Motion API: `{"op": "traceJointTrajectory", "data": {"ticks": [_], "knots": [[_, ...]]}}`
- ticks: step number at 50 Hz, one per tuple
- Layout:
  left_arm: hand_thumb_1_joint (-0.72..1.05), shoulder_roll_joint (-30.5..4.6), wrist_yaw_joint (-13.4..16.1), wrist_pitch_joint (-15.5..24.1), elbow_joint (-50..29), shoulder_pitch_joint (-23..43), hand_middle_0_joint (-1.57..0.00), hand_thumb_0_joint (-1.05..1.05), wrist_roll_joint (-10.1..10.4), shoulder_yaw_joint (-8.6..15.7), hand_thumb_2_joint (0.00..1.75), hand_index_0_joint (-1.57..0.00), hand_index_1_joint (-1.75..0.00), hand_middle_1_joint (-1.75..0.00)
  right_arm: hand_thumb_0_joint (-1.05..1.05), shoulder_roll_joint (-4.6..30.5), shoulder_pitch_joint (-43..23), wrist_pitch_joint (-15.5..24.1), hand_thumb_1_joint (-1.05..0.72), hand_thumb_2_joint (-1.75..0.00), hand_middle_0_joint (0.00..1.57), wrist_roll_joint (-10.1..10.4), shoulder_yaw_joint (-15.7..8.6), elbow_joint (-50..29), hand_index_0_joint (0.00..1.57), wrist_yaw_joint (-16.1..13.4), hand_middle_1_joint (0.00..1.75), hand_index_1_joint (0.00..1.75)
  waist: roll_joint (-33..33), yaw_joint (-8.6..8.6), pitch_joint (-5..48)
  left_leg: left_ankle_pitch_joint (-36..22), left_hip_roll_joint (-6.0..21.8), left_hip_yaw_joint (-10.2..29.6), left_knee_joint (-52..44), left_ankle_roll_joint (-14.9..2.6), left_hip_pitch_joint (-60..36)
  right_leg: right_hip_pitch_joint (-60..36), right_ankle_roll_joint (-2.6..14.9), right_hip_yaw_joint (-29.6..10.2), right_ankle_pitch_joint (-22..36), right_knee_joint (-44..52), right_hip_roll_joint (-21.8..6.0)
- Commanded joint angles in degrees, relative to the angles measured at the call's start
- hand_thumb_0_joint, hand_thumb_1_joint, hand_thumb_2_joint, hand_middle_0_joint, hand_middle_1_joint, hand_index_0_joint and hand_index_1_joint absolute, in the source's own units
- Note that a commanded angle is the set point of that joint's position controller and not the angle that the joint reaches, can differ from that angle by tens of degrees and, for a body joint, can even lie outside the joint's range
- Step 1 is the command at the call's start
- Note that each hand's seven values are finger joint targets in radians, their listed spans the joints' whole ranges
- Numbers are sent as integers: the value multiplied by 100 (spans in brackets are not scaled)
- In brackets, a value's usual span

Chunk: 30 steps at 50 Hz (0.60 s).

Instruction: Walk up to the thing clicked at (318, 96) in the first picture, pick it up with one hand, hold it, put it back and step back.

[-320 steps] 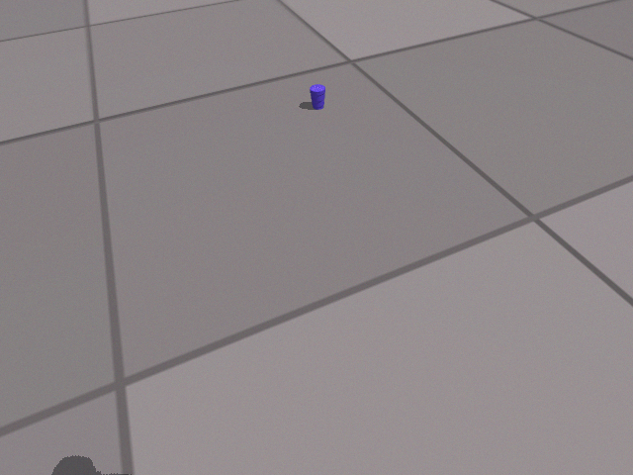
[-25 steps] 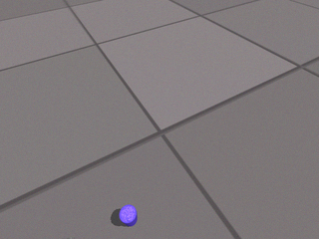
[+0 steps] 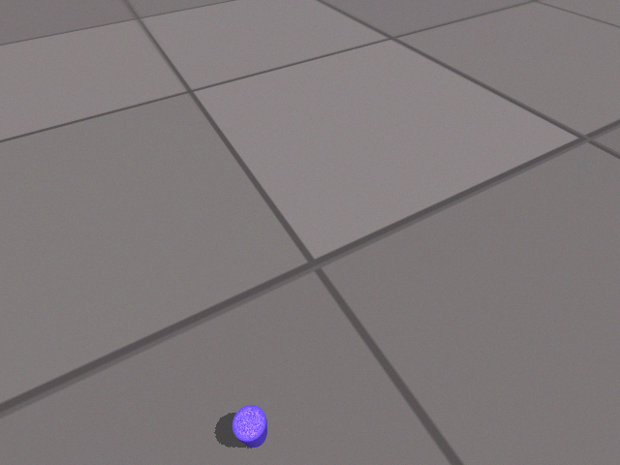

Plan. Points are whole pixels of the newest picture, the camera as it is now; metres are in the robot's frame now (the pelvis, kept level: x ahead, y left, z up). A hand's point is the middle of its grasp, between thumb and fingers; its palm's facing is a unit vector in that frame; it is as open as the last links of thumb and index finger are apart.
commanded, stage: walk up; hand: left
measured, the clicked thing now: (252, 429) +0.37 +0.22 -0.72
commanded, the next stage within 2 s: stand in 0.34 s
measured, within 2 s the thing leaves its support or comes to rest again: neither
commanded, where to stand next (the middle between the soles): +0.04 +0.00 m, yaw +1 degrees
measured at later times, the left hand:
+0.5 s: hand out of the picture +0.08 +0.25 -0.16, palm faces -0.01 -0.94 -0.34, open 7.4 cm
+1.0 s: hand out of the picture +0.08 +0.25 -0.16, palm faces -0.02 -0.94 -0.34, open 7.4 cm
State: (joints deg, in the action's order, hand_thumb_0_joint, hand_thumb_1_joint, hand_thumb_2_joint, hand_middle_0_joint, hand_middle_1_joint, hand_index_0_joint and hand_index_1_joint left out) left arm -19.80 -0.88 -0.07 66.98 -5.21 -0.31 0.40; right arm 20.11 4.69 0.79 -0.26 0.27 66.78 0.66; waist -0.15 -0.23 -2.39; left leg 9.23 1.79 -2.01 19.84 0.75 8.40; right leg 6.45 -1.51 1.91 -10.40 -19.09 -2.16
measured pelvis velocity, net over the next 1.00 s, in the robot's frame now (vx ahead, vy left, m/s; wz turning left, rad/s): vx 0.01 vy -0.01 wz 0.01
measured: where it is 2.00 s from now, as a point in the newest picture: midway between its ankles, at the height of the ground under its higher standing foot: outside the picture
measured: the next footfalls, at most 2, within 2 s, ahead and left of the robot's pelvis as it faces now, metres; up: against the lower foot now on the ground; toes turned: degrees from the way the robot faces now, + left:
none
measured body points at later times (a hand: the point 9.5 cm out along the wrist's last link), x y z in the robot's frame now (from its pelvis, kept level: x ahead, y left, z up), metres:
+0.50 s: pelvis +0.01 +0.00 +0.00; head +0.02 +0.00 +0.45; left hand +0.08 +0.30 -0.13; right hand +0.09 -0.30 -0.13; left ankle +0.02 +0.13 -0.75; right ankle +0.00 -0.14 -0.75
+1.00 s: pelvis +0.01 -0.01 +0.00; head +0.02 -0.01 +0.45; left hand +0.08 +0.30 -0.13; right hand +0.09 -0.30 -0.13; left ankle +0.02 +0.13 -0.75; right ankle +0.00 -0.14 -0.75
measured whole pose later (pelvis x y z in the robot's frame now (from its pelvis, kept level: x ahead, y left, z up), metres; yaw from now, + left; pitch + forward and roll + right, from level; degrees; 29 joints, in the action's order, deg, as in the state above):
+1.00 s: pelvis +0.01 -0.01 +0.00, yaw +1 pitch -2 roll +0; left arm -19.9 -0.3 0.4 65.6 -5.5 -0.5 -0.1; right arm 19.9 4.9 0.2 -0.4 -0.1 66.7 0.8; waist -0.2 0.3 -2.4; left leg 8.6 1.8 -1.4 17.6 1.3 7.4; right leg 5.6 -1.2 2.6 -10.6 -17.8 -2.1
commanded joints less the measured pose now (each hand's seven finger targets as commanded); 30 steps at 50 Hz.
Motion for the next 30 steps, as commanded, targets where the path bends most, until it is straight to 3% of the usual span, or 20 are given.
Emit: {"op": "traceJointTrajectory", "data": {"ticks": [1,8,22,30], "knots": [[90,-1204,64,136,-420,334,-20,0,1,219,90,-20,-30,-30,0,1272,-323,154,-90,-90,20,-14,-225,-391,20,-92,30,30,-25,9,389,-223,569,580,-415,-169,-114,110,221,-474,246,365,-516],[90,-1198,73,142,-415,281,-20,0,-12,234,90,-20,-30,-30,0,1248,-279,140,-90,-90,20,-13,-240,-405,20,-91,30,30,3,27,339,-172,533,632,-468,-152,-4,13,197,-439,257,388,-510],[90,-1252,121,177,-470,242,-20,0,-9,208,90,-20,-30,-30,0,1191,-308,119,-90,-90,20,-18,-257,-375,20,-97,30,30,38,46,542,-1041,635,596,-422,-89,-354,-37,207,-424,694,346,-615],[90,-1225,142,192,-471,265,-20,0,-13,175,90,-20,-30,-30,0,1216,-351,88,-90,-90,20,-20,-262,-359,20,-87,30,30,88,56,452,-856,617,558,-414,-85,-239,-61,180,-419,614,445,-619]]}}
